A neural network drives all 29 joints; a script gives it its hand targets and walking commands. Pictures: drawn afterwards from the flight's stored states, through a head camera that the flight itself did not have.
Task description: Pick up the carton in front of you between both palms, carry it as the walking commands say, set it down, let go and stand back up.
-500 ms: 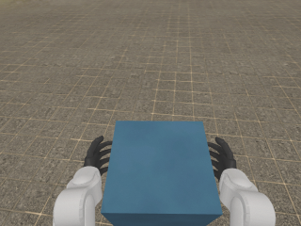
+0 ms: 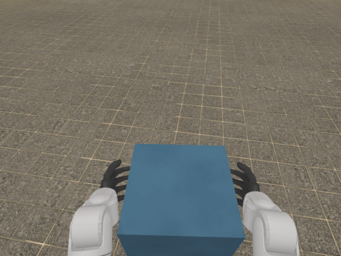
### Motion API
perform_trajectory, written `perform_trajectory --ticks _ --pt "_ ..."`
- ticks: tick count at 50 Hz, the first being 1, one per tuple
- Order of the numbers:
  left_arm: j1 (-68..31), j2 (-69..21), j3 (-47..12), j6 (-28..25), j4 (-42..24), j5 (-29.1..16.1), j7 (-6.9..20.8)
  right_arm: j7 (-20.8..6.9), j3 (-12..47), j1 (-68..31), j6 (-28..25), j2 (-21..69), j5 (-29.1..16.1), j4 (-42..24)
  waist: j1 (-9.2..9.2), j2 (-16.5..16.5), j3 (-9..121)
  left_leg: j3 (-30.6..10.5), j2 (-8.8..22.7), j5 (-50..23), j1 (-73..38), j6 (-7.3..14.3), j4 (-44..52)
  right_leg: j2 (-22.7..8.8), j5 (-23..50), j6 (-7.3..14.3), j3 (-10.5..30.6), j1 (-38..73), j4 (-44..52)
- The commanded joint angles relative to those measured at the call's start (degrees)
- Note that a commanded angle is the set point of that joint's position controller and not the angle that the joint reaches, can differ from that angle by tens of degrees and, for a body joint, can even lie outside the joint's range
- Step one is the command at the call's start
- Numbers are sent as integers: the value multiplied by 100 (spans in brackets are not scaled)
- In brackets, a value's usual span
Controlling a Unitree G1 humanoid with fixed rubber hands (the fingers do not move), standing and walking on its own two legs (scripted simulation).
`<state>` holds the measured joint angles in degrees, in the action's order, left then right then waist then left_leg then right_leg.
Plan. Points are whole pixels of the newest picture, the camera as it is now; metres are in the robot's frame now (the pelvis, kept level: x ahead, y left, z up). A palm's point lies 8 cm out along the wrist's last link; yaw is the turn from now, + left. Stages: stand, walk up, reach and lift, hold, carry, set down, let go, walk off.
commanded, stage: carry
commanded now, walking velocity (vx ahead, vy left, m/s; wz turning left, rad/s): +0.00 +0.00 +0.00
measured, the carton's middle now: (178, 210) +0.24 +0.00 +0.00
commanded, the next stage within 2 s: none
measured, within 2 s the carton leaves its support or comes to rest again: neither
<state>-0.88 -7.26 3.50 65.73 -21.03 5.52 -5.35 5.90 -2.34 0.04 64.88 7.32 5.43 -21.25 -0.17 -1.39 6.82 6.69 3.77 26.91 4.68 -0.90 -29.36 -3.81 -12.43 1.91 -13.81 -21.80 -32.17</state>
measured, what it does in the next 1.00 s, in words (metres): stands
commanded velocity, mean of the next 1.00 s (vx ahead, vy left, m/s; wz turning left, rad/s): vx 0.00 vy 0.00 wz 0.00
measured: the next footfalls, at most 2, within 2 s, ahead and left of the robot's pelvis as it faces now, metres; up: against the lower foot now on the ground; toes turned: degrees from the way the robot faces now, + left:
left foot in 1.88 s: +0.31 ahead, +0.14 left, +0.00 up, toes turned +1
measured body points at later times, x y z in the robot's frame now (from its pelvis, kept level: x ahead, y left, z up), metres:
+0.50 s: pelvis -0.04 +0.02 +0.00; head -0.05 +0.01 +0.45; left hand +0.25 +0.17 +0.02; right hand +0.26 -0.13 +0.02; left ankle -0.13 +0.10 -0.73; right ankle +0.05 -0.10 -0.73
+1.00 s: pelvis -0.04 +0.02 +0.00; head -0.05 +0.02 +0.45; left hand +0.26 +0.18 +0.03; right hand +0.26 -0.13 +0.03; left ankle -0.13 +0.10 -0.73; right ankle +0.05 -0.10 -0.73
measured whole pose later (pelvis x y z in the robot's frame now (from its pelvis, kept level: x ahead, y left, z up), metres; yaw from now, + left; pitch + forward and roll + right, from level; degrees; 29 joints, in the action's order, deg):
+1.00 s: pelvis -0.04 +0.02 +0.00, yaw +0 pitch +1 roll -1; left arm -11.7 -8.0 10.2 42.0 7.2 13.2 -1.0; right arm 2.1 -8.7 -11.9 42.0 8.1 12.6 7.4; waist 0.0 -1.0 2.7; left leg 7.3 1.1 25.0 8.5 1.8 -32.3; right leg -6.1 -6.9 0.9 -12.7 -23.2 -29.7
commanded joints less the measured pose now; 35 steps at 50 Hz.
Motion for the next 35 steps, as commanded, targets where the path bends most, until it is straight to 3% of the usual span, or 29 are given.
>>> perform_trajectory --ticks 1,5,12,21,25,30,35 --pt "-2367 -3731 -3108 -646 104 -1135 900 -865 3174 -2496 -584 3975 -1205 95 43 -8 741 -313 620 -3175 737 111 384 -600 2121 -23 641 1322 113" --pt "-2534 -3909 -3025 -1018 491 -976 1007 -998 3127 -2713 -959 4170 -1162 526 38 -25 794 -358 576 -2694 778 167 510 -615 1821 -19 666 1369 216" --pt "-2853 -3890 -2566 -1776 1480 -570 1206 -1169 2528 -2894 -1682 4189 -692 1662 35 -21 720 -369 505 -2129 868 241 584 -626 1477 -48 707 1305 381" --pt "-3738 -4410 -2173 -2898 2920 -389 1593 -1488 2115 -3684 -2787 4676 -368 2957 27 36 794 -472 472 -1775 940 314 636 -617 1216 -76 728 1277 449" --pt "-4003 -4878 -2507 -3117 2880 -560 1741 -1625 2476 -3943 -2991 5142 -528 2919 27 96 1038 -476 455 -2018 832 321 490 -639 1487 -69 743 1372 392" --pt "-3682 -5030 -2792 -2832 2494 -709 1745 -1645 2860 -3674 -2695 5363 -729 2558 37 115 1279 -421 447 -2501 688 318 263 -672 1991 -33 710 1429 283" --pt "-3407 -4822 -2616 -2565 2365 -594 1693 -1618 2659 -3390 -2419 5163 -645 2496 48 49 1313 -382 459 -2865 666 286 156 -671 2222 -6 651 1404 216"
